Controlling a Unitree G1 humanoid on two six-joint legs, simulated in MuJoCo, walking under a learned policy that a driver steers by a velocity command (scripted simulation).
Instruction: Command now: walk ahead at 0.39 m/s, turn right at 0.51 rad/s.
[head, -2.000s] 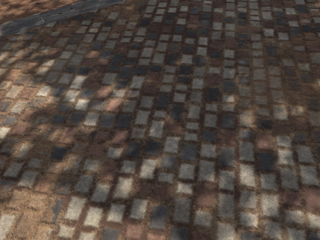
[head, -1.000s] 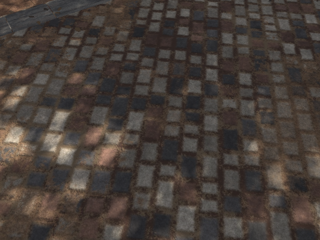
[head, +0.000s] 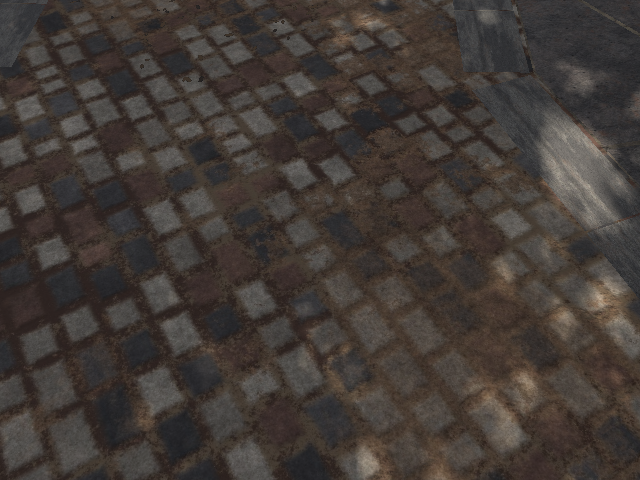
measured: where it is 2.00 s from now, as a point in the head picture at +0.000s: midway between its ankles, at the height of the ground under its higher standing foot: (308, 362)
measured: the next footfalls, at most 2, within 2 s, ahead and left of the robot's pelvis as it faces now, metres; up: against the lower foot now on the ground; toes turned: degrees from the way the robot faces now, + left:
left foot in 0.34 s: +0.33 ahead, +0.13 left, +0.00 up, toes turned -6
right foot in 0.62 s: +0.22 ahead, -0.10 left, +0.00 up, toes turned -6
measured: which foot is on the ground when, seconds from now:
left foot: up 0.00-0.32, down 0.34-0.64, up 0.66-0.92, down 0.94-1.00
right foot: down 0.00-0.38, up 0.40-0.60, down 0.62-0.98, up 1.00-1.00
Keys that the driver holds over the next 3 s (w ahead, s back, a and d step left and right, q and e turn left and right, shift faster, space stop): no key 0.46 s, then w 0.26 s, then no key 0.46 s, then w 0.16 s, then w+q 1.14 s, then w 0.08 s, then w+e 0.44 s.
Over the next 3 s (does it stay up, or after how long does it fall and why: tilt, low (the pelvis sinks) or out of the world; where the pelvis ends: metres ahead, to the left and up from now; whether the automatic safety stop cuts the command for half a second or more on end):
stays up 1.14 0.32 0.01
